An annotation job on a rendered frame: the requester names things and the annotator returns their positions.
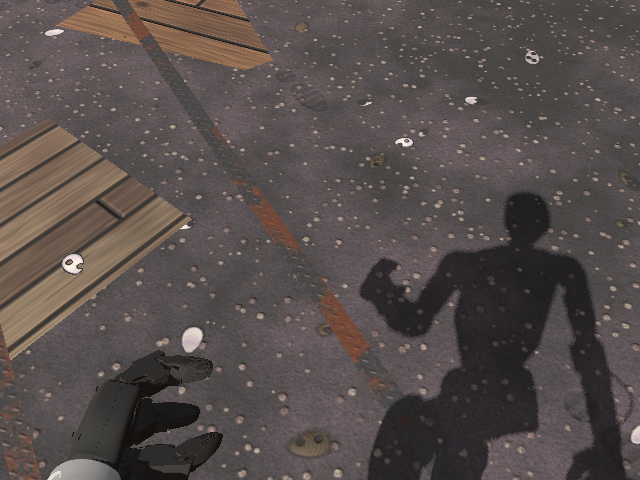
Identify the robot left hand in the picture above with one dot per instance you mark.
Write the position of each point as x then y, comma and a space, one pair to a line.
117, 417

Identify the left robot forearm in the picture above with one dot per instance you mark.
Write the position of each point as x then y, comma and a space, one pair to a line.
84, 469

